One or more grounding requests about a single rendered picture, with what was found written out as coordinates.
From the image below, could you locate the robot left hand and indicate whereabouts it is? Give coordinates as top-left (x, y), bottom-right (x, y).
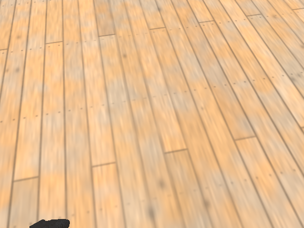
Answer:
top-left (29, 218), bottom-right (70, 228)

